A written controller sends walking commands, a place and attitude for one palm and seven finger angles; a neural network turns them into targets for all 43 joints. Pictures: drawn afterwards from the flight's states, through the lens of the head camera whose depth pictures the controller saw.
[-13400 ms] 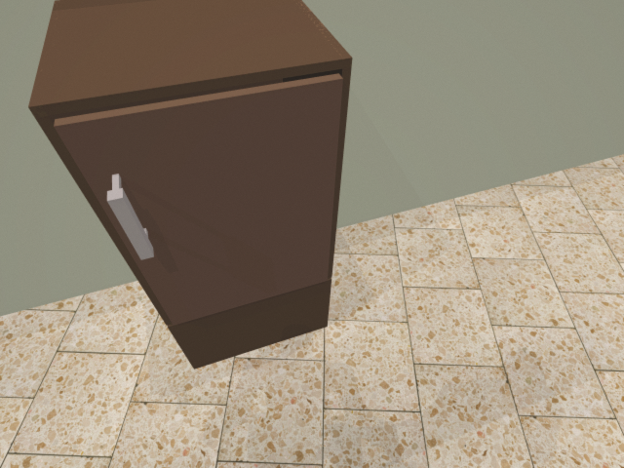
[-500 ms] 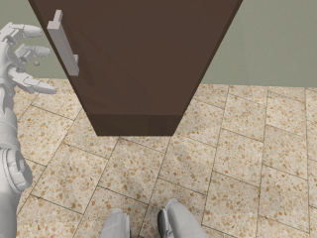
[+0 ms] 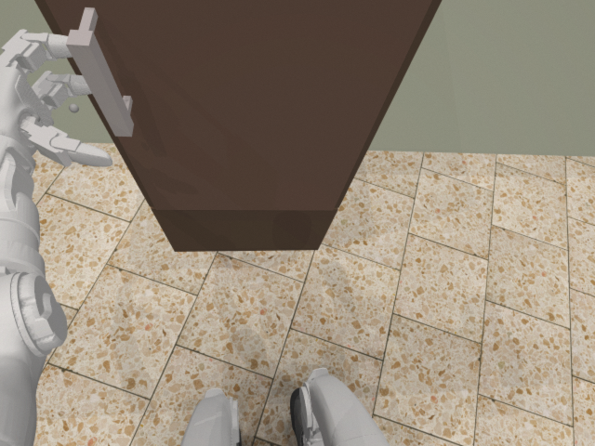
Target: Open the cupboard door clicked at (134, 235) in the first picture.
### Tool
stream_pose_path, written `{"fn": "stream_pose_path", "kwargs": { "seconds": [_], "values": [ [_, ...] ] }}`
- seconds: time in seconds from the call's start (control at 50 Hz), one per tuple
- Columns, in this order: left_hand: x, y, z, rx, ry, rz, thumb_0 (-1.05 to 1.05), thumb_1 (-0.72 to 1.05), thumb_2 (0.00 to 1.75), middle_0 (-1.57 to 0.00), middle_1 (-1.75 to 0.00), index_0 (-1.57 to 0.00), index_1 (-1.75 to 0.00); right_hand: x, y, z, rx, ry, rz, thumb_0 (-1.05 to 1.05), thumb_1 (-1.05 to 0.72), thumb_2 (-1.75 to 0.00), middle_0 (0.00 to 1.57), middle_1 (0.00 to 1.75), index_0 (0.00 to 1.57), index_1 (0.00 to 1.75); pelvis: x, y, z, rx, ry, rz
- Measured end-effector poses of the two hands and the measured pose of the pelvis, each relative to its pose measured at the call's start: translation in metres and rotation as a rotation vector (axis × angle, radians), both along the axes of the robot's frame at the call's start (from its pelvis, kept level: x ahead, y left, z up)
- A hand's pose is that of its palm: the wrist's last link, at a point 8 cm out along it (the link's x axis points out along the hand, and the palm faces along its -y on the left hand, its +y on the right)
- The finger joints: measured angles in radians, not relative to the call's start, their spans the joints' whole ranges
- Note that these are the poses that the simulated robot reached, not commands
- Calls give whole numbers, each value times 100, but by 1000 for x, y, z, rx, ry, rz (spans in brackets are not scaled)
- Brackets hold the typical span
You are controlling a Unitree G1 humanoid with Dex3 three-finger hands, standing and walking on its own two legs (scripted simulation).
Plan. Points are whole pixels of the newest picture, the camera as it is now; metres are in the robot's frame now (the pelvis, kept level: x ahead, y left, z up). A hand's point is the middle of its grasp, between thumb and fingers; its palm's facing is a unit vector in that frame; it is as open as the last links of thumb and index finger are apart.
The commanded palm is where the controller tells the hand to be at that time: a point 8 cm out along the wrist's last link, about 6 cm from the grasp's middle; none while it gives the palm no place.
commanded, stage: slide the fingers in behind the handle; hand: left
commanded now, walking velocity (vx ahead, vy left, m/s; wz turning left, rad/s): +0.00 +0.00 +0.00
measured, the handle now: (108, 78) +0.57 +0.19 +0.08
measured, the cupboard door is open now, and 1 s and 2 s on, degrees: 0 0 0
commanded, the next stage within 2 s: close the thumb around the handle in 1.14 s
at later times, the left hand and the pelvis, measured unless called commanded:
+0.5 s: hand (100, 114) +0.51 +0.19 +0.08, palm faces -0.07 -1.00 -0.01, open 14.0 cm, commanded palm +0.49 +0.24 +0.08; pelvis +0.01 +0.01 +0.00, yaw +1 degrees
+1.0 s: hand (119, 115) +0.51 +0.17 +0.08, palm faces -0.05 -1.00 -0.03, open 14.0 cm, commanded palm +0.48 +0.22 +0.08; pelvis +0.00 +0.00 +0.00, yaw +1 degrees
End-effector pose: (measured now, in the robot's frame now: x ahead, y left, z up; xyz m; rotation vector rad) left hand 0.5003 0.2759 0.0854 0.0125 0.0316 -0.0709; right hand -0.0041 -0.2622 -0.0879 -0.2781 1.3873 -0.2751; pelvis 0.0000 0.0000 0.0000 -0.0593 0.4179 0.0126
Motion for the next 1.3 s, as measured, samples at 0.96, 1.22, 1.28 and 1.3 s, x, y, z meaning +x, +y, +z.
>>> {"fn": "stream_pose_path", "kwargs": {
  "seconds": [0.96,1.22,1.28,1.3],
  "values": [
    [-11,-50,-1,19,-8,25,-1,-50,30,-29,-120,-29,-120,11,4,-8,55,-50,16,0,-91,-90,20,30,20,30,0,-2,3,20,-36,8],
    [-8,-48,-2,5,-8,23,-1,-50,30,-30,-120,-29,-120,11,-3,-6,36,-56,12,0,-91,-90,20,30,20,30,0,-6,3,21,-28,1],
    [-8,-44,-3,5,-6,29,-1,-50,30,-30,-120,-30,-120,11,-3,-5,33,-60,10,0,-91,-90,20,30,20,30,0,-6,3,20,-26,1],
    [-8,-42,-3,9,-4,28,-1,-49,31,-30,-120,-30,-120,11,-3,-5,33,-60,11,0,-91,-90,20,30,20,30,0,-6,3,20,-26,1]
  ]
}}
